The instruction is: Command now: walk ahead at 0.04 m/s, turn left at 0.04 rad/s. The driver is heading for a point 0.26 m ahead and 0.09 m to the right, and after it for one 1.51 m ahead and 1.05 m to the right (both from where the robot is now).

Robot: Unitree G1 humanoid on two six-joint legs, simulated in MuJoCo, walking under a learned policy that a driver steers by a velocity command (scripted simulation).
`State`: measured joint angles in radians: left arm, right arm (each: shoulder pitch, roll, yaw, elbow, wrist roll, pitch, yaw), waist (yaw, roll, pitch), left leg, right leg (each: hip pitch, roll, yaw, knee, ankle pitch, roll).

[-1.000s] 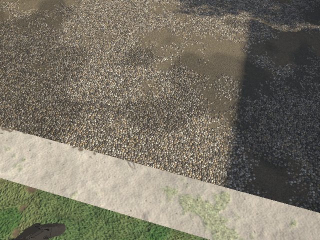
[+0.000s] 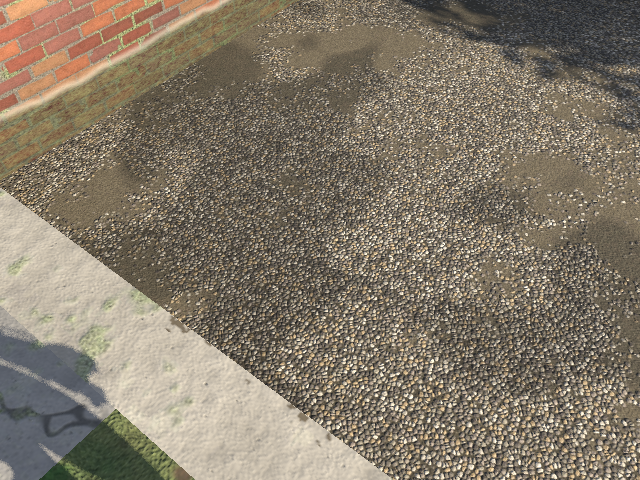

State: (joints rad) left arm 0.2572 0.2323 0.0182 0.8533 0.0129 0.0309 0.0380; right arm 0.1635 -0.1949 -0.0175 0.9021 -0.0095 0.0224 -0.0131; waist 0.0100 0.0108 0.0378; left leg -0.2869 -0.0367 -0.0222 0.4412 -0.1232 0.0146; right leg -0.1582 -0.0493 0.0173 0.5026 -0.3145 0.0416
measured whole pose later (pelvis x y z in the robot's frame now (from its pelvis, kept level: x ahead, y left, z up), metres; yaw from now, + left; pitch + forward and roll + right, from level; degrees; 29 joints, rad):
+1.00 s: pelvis +0.01 -0.05 +0.00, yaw -20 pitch +2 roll +2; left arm 0.41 0.23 0.05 0.69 0.02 0.03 0.03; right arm 0.08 -0.30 -0.08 0.85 -0.03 0.02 -0.01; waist 0.02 0.05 -0.01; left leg -0.60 0.01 -0.03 1.03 -0.28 -0.01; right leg -0.23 0.03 0.08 0.51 -0.31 -0.05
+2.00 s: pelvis +0.12 -0.16 -0.01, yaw -51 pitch +0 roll +0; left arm 0.13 0.20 -0.03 0.62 0.00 0.04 0.00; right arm 0.08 -0.22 0.00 0.62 -0.02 0.11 -0.01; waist 0.01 0.01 0.02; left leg -0.33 -0.03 -0.02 0.66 -0.33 -0.04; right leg -0.33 0.16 0.06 0.56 -0.22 -0.11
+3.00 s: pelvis +0.16 -0.19 -0.01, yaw -50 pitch -3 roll +0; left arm 0.08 0.17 -0.05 0.62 0.01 0.07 0.01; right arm 0.13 -0.17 0.04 0.63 -0.03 0.06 -0.02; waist 0.02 0.01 0.01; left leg -0.17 -0.06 0.00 0.62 -0.41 0.05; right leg -0.23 0.13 0.06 0.64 -0.35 -0.09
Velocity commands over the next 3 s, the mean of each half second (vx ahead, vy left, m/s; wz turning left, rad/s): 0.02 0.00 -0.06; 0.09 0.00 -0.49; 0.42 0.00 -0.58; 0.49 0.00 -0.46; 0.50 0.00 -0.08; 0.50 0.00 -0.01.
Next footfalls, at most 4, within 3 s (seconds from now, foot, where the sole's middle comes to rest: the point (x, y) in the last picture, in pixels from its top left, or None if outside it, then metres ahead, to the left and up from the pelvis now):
1.22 left None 0.20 -0.02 -0.77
1.64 right None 0.13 -0.25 -0.77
2.02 left None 0.23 -0.13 -0.77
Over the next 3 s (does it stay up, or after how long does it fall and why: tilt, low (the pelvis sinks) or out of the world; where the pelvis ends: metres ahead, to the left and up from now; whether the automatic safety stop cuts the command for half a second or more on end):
stays up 0.16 -0.19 -0.01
